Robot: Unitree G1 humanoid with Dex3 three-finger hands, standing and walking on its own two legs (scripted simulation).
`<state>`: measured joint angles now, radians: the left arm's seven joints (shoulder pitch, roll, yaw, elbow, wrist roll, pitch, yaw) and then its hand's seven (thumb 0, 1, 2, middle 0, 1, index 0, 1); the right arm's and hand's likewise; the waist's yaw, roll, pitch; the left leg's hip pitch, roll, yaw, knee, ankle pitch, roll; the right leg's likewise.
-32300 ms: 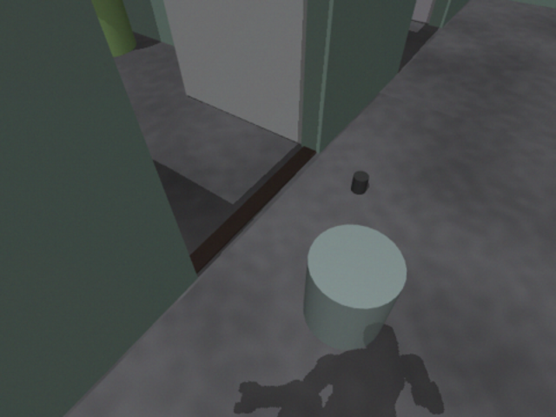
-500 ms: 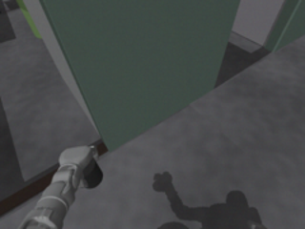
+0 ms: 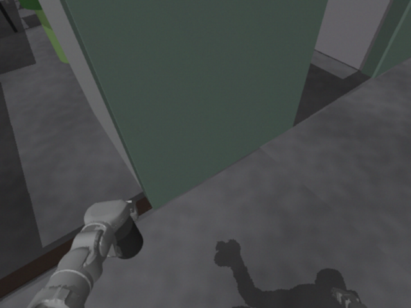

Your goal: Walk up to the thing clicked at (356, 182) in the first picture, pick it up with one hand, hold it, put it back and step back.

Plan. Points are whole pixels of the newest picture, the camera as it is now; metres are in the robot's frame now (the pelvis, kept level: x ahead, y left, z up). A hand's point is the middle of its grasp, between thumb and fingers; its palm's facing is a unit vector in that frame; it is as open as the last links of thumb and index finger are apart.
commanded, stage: hold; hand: left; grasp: from above
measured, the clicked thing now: (122, 235) +0.31 +0.22 -0.09
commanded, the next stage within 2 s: crouch in 1.06 s
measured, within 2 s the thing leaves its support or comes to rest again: neither
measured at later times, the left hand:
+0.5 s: hand (110, 237) +0.28 +0.23 -0.03, palm faces -0.45 -0.06 -0.89, open 10.0 cm
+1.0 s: hand (110, 238) +0.28 +0.23 -0.03, palm faces -0.46 -0.06 -0.89, open 10.1 cm
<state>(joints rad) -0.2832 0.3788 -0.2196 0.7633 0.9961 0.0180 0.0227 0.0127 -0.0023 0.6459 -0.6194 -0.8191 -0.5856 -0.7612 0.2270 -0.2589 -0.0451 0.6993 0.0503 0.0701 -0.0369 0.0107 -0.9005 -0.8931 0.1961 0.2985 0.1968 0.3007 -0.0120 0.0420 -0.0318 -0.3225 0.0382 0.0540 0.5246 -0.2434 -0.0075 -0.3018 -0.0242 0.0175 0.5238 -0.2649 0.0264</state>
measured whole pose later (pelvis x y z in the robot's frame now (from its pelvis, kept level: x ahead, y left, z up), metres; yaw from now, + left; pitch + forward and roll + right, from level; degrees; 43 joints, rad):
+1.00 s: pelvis -0.01 +0.00 +0.00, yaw +0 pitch +0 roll +0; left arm -0.26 0.39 -0.23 0.68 0.99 0.01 -0.03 0.01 -0.02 0.69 -0.60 -0.86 -0.56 -0.79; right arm 0.19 -0.25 -0.03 0.70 0.06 0.07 -0.05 0.01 -0.91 -0.90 0.20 0.30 0.20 0.30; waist 0.01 0.05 -0.01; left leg -0.25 0.03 0.06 0.46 -0.20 -0.01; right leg -0.24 -0.03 0.02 0.46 -0.23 0.03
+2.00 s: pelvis -0.05 +0.01 -0.19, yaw +0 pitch +31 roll -3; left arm -0.68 0.47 -0.02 1.23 1.16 -0.06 0.37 0.00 -0.01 0.68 -0.56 -0.89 -0.55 -0.82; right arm 0.27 -0.24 -0.06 0.76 -0.05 0.00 -0.02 0.01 -0.90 -0.89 0.20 0.30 0.20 0.30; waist -0.15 0.05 -0.19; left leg -1.54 0.05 -0.02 1.56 -0.56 0.01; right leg -1.49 -0.01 0.00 1.53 -0.59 0.04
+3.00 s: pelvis -0.08 +0.00 -0.40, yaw -5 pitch +36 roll -7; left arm -0.92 0.72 0.13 1.41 1.27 -0.20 0.37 0.01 -0.01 0.58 -0.66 -0.79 -0.64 -0.73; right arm 0.18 -0.25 0.02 0.76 -0.13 -0.05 0.12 0.00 -0.91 -0.90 0.20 0.30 0.20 0.30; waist -0.21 0.00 -0.07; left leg -2.25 0.05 -0.12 2.27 -0.66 0.00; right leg -2.15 0.01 -0.05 2.22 -0.70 0.05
